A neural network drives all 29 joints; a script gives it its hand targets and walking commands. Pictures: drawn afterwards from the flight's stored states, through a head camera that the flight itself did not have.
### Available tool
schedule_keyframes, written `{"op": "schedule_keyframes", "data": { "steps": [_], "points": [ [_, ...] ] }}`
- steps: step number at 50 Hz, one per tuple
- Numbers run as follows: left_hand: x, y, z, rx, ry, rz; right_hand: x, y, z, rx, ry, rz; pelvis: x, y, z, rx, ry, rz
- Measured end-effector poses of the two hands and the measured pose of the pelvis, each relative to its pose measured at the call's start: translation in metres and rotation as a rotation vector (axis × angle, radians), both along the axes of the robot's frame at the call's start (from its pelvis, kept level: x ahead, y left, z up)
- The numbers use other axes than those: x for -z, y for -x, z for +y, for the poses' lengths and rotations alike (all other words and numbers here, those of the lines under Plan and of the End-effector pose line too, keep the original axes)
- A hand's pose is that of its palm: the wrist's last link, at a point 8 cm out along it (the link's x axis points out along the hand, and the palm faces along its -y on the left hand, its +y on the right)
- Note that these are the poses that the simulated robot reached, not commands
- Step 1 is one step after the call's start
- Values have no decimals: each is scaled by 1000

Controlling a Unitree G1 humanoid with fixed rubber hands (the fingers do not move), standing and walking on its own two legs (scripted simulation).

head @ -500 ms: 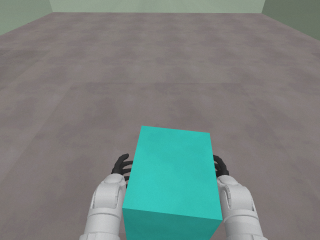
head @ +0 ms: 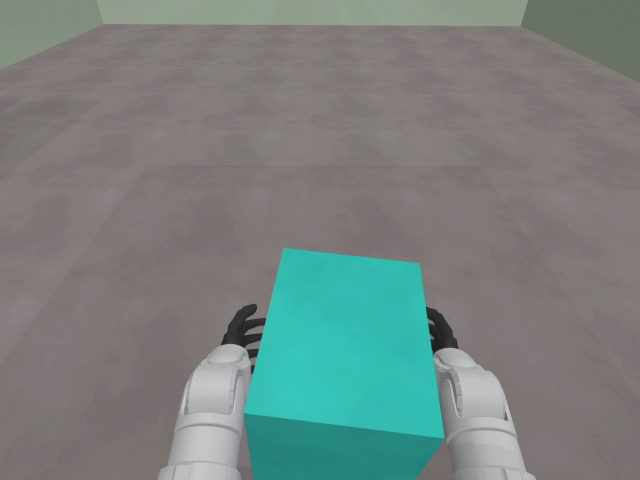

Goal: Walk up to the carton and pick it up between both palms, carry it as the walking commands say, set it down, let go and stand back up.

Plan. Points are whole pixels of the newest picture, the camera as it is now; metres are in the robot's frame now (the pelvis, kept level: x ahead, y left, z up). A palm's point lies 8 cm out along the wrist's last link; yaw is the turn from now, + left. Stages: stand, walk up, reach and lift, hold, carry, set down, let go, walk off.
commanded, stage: hold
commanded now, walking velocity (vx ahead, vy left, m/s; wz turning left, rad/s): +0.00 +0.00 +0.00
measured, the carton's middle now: (335, 389) +0.27 +0.00 -0.01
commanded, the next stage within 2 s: carry in 0.06 s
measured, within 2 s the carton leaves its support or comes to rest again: neither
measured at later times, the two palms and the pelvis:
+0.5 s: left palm (181, 365) +0.27 +0.20 +0.05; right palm (398, 370) +0.27 -0.07 +0.05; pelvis -0.01 +0.06 -0.02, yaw -2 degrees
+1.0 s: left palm (182, 357) +0.27 +0.19 +0.07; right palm (407, 390) +0.23 -0.08 +0.07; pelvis -0.03 +0.10 -0.01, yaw -7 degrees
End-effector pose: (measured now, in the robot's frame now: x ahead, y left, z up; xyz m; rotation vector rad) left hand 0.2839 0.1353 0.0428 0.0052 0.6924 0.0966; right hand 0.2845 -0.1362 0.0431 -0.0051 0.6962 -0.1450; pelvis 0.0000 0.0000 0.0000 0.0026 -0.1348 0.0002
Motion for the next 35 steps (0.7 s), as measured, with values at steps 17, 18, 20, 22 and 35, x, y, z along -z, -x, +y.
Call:
{"op": "schedule_keyframes", "data": {
  "steps": [17, 18, 20, 22, 35],
  "points": [
    [-10, 2, 31, -25, -3, -12, -7, 3, 33, 39, -46, -18, 12, 9, 37, -1, -17, 166],
    [-11, 3, 36, -26, 2, -9, -9, 4, 37, 41, -46, -16, 14, 9, 41, 1, -17, 172],
    [-12, 6, 44, -30, 12, -5, -10, 8, 46, 39, -39, -12, 17, 11, 49, 7, -14, 178],
    [-11, 10, 52, -33, 16, 3, -11, 12, 53, 34, -31, -4, 20, 13, 56, 14, -12, 176],
    [-16, 30, 71, -15, 8, 58, -15, 35, 72, 42, -24, 50, 24, 23, 78, 40, 14, 164]
  ]
}}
